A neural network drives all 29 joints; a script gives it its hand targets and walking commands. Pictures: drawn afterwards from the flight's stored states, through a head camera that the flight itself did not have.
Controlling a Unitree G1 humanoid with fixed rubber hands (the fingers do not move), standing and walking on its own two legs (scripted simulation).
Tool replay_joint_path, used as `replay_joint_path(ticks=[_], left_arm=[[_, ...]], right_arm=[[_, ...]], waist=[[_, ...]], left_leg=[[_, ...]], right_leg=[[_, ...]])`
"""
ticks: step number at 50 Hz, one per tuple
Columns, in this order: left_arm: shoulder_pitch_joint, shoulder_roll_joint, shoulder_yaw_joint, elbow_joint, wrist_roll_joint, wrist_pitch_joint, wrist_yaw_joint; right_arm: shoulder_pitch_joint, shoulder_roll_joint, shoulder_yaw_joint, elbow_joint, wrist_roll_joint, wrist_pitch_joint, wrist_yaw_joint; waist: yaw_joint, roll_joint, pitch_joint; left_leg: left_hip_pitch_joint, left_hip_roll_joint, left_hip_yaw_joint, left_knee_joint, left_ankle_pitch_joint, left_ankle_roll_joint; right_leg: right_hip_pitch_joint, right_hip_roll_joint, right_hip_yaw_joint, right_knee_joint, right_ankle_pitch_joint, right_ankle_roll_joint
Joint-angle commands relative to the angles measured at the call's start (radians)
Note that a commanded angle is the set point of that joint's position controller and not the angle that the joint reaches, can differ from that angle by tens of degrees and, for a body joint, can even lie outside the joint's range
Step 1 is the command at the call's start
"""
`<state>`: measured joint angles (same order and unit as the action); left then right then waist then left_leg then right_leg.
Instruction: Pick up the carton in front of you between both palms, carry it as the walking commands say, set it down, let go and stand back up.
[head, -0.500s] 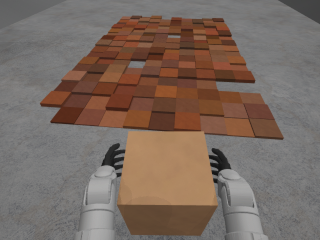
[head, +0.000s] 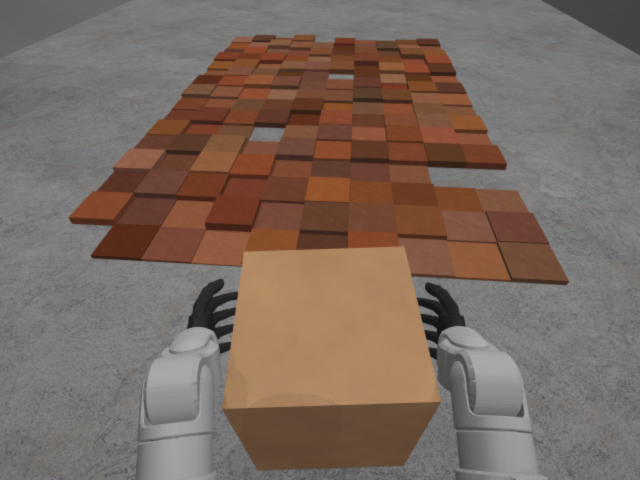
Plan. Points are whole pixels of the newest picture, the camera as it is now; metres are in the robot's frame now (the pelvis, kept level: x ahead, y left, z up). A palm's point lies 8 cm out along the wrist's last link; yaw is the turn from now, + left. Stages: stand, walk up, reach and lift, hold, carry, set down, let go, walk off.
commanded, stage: carry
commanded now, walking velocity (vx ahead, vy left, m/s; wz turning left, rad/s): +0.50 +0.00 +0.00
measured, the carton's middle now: (327, 363) +0.29 +0.01 +0.00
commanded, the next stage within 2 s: none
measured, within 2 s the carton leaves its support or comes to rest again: neither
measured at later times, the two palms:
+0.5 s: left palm (228, 213) +0.53 +0.17 +0.08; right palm (404, 213) +0.53 -0.13 +0.08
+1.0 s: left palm (256, 128) +0.86 +0.16 +0.08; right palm (382, 132) +0.87 -0.14 +0.07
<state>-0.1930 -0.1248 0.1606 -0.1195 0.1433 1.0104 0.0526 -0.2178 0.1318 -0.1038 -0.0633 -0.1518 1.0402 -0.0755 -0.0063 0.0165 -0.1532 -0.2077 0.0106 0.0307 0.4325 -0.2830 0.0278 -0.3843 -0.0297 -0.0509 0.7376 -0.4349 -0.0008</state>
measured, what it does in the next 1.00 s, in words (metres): walks ahead: right foot, then left foot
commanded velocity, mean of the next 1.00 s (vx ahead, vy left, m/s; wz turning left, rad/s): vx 0.50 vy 0.00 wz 0.00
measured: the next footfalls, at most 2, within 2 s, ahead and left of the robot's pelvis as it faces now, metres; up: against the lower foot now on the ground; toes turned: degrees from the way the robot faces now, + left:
right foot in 0.14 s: +0.15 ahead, -0.12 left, +0.00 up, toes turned -9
left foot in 0.52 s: +0.43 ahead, +0.12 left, +0.00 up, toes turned +13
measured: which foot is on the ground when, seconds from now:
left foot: down 0.00-0.16, up 0.18-0.50, down 0.52-1.00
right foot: up 0.00-0.12, down 0.14-0.54, up 0.56-0.96, down 0.98-1.00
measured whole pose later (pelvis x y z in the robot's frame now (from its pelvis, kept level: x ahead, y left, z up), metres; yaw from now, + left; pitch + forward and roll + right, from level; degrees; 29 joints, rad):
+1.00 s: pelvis +0.60 +0.01 -0.03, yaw +1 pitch +3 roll -1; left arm -0.14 -0.13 0.09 -0.40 0.11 1.18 0.08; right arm -0.14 0.13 -0.09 -0.39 -0.10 1.22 -0.10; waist -0.01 0.03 -0.09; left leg 0.05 0.09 0.19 0.46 -0.51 -0.03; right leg -0.49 -0.03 -0.25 0.49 -0.08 -0.06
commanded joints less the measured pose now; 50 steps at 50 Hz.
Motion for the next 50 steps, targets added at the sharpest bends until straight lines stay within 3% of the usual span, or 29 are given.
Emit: replay_joint_path(ticks=[1,3,4,5,6,7,8,9,10,12,16,21,23,24,25,26,27,28,29,30,32,37,43,44,46,47,48,49,50], left_arm=[[-0.457,-0.909,-0.758,-0.087,-0.408,0.119,-0.208],[-0.431,-0.916,-0.766,-0.136,-0.423,0.144,-0.202],[-0.396,-0.914,-0.759,-0.145,-0.422,0.157,-0.199],[-0.378,-0.919,-0.749,-0.155,-0.414,0.168,-0.198],[-0.339,-0.910,-0.732,-0.161,-0.401,0.178,-0.198],[-0.309,-0.896,-0.715,-0.165,-0.392,0.187,-0.197],[-0.296,-0.901,-0.707,-0.166,-0.388,0.198,-0.196],[-0.340,-0.913,-0.713,-0.188,-0.393,0.202,-0.193],[-0.387,-0.936,-0.724,-0.212,-0.402,0.204,-0.190],[-0.481,-0.947,-0.751,-0.267,-0.440,0.215,-0.185],[-0.463,-0.918,-0.761,-0.239,-0.470,0.242,-0.197],[-0.403,-0.910,-0.744,-0.179,-0.452,0.247,-0.213],[-0.419,-0.919,-0.747,-0.189,-0.446,0.242,-0.216],[-0.420,-0.918,-0.746,-0.190,-0.441,0.240,-0.216],[-0.430,-0.919,-0.748,-0.192,-0.436,0.239,-0.217],[-0.430,-0.929,-0.757,-0.199,-0.435,0.238,-0.222],[-0.438,-0.938,-0.766,-0.189,-0.435,0.233,-0.226],[-0.443,-0.968,-0.770,-0.206,-0.437,0.219,-0.229],[-0.419,-0.991,-0.769,-0.184,-0.428,0.207,-0.230],[-0.420,-1.007,-0.778,-0.197,-0.428,0.190,-0.229],[-0.414,-1.022,-0.791,-0.224,-0.429,0.167,-0.221],[-0.310,-1.002,-0.788,-0.235,-0.380,0.137,-0.187],[-0.312,-0.934,-0.788,-0.287,-0.387,0.168,-0.186],[-0.310,-0.921,-0.783,-0.290,-0.395,0.178,-0.189],[-0.281,-0.895,-0.764,-0.272,-0.401,0.197,-0.195],[-0.282,-0.881,-0.751,-0.265,-0.403,0.205,-0.199],[-0.282,-0.868,-0.739,-0.260,-0.403,0.209,-0.204],[-0.307,-0.853,-0.735,-0.258,-0.409,0.210,-0.207],[-0.314,-0.875,-0.736,-0.245,-0.422,0.214,-0.212]], right_arm=[[-0.533,0.829,0.698,-0.274,0.419,0.077,0.224],[-0.515,0.839,0.705,-0.321,0.443,0.104,0.228],[-0.494,0.842,0.706,-0.334,0.446,0.120,0.230],[-0.464,0.839,0.706,-0.337,0.446,0.134,0.232],[-0.467,0.838,0.712,-0.355,0.449,0.150,0.236],[-0.464,0.837,0.712,-0.370,0.451,0.166,0.239],[-0.460,0.837,0.710,-0.372,0.456,0.178,0.244],[-0.507,0.837,0.710,-0.393,0.472,0.184,0.249],[-0.537,0.852,0.714,-0.393,0.489,0.190,0.253],[-0.566,0.855,0.702,-0.384,0.498,0.193,0.249],[-0.499,0.843,0.675,-0.344,0.463,0.203,0.226],[-0.470,0.852,0.672,-0.319,0.435,0.209,0.222],[-0.470,0.863,0.678,-0.315,0.438,0.202,0.226],[-0.467,0.865,0.673,-0.310,0.438,0.198,0.229],[-0.455,0.856,0.664,-0.303,0.432,0.192,0.232],[-0.442,0.849,0.656,-0.287,0.424,0.184,0.234],[-0.445,0.889,0.665,-0.292,0.430,0.177,0.241],[-0.461,0.927,0.690,-0.321,0.442,0.164,0.247],[-0.466,0.946,0.701,-0.349,0.445,0.154,0.250],[-0.484,0.963,0.706,-0.362,0.454,0.143,0.252],[-0.499,0.973,0.721,-0.385,0.475,0.124,0.253],[-0.439,0.926,0.745,-0.407,0.493,0.114,0.265],[-0.397,0.838,0.729,-0.437,0.477,0.137,0.259],[-0.390,0.825,0.723,-0.437,0.470,0.146,0.255],[-0.376,0.801,0.712,-0.429,0.455,0.165,0.248],[-0.373,0.789,0.709,-0.428,0.451,0.175,0.245],[-0.407,0.771,0.710,-0.441,0.454,0.184,0.243],[-0.433,0.786,0.723,-0.463,0.462,0.191,0.244],[-0.459,0.787,0.721,-0.447,0.465,0.194,0.246]], waist=[[-0.020,0.147,-0.132],[-0.010,0.149,-0.156],[-0.002,0.111,-0.175],[0.005,0.049,-0.206],[0.034,-0.101,-0.233],[0.044,-0.292,-0.212],[0.041,-0.261,-0.181],[0.038,-0.177,-0.159],[0.034,-0.112,-0.150],[0.031,-0.055,-0.127],[0.026,-0.118,-0.117],[0.033,-0.184,-0.083],[0.018,-0.138,-0.124],[0.004,-0.097,-0.184],[-0.022,0.033,-0.250],[-0.015,0.306,-0.292],[-0.023,0.239,-0.267],[-0.025,0.144,-0.268],[-0.022,0.061,-0.261],[-0.017,0.038,-0.255],[-0.018,0.065,-0.245],[-0.016,0.111,-0.177],[-0.022,0.135,-0.058],[-0.022,0.138,-0.050],[-0.001,0.120,-0.088],[0.014,0.070,-0.161],[0.044,-0.044,-0.254],[0.029,-0.310,-0.307],[0.037,-0.298,-0.272]], left_leg=[[0.216,0.237,-0.214,-0.198,0.050,0.108],[0.146,0.186,-0.109,-0.131,0.019,0.086],[0.061,0.158,-0.054,-0.067,-0.002,0.068],[-0.080,0.136,-0.004,0.034,0.029,0.039],[-0.263,0.080,0.061,0.225,0.004,-0.007],[-0.520,0.017,0.103,0.421,-0.185,-0.033],[-0.621,0.033,0.035,0.543,-0.274,-0.013],[-0.633,0.073,0.014,0.619,-0.260,-0.005],[-0.612,0.097,0.009,0.603,-0.228,-0.001],[-0.550,0.115,0.022,0.511,-0.133,-0.011],[-0.431,0.082,0.110,0.265,0.044,-0.027],[-0.253,0.027,0.202,0.070,0.168,-0.017],[-0.042,-0.019,0.249,0.008,0.179,0.001],[0.143,0.007,0.223,0.013,0.132,0.022],[0.350,0.170,-0.018,-0.043,-0.030,0.078],[0.488,0.409,-0.491,-0.184,-0.081,0.172],[0.526,0.449,-0.549,-0.191,0.102,0.234],[0.499,0.434,-0.455,-0.167,0.245,0.219],[0.453,0.397,-0.346,-0.143,0.316,0.173],[0.396,0.370,-0.269,-0.154,0.338,0.141],[0.319,0.331,-0.161,-0.203,0.308,0.105],[0.341,0.266,0.010,-0.232,0.364,0.109],[0.309,0.224,0.115,-0.202,0.499,0.085],[0.302,0.225,0.124,-0.183,0.523,0.077],[0.262,0.204,0.187,-0.013,0.701,0.041],[0.184,0.155,0.218,0.168,0.655,0.008],[-0.017,0.111,0.201,0.417,0.397,-0.025],[-0.303,-0.009,0.155,0.708,-0.055,-0.053],[-0.460,-0.006,0.028,0.849,-0.199,-0.022]], right_leg=[[-0.132,0.026,-0.108,-0.185,0.100,0.007],[0.044,0.057,-0.173,-0.332,0.211,0.011],[0.193,0.052,-0.180,-0.378,0.238,0.007],[0.385,-0.003,-0.121,-0.378,0.225,-0.017],[0.550,-0.157,0.110,-0.425,0.078,-0.080],[0.689,-0.361,0.422,-0.488,0.064,-0.175],[0.700,-0.440,0.514,-0.523,0.108,-0.242],[0.642,-0.442,0.494,-0.520,0.194,-0.249],[0.571,-0.419,0.440,-0.520,0.197,-0.230],[0.479,-0.355,0.301,-0.584,0.139,-0.187],[0.423,-0.245,0.072,-0.588,0.231,-0.133],[0.385,-0.220,-0.043,-0.500,0.426,-0.101],[0.323,-0.175,-0.122,-0.325,0.559,-0.063],[0.235,-0.141,-0.176,-0.166,0.569,-0.031],[0.035,-0.086,-0.184,0.079,0.395,0.009],[-0.226,0.032,-0.141,0.346,0.000,0.051],[-0.360,0.004,-0.020,0.477,-0.068,0.019],[-0.380,-0.042,0.004,0.520,-0.041,-0.012],[-0.382,-0.075,0.026,0.504,-0.004,-0.018],[-0.344,-0.103,0.042,0.430,0.063,-0.020],[-0.275,-0.094,0.014,0.309,0.132,-0.016],[-0.280,-0.061,-0.069,0.044,0.266,-0.009],[-0.176,-0.014,-0.180,-0.201,0.410,-0.023],[-0.131,-0.013,-0.190,-0.228,0.416,-0.031],[0.074,0.037,-0.240,-0.298,0.408,-0.041],[0.276,0.051,-0.241,-0.309,0.353,-0.045],[0.511,-0.117,-0.004,-0.318,0.221,-0.091],[0.663,-0.376,0.492,-0.434,0.166,-0.207],[0.682,-0.405,0.568,-0.509,0.244,-0.250]])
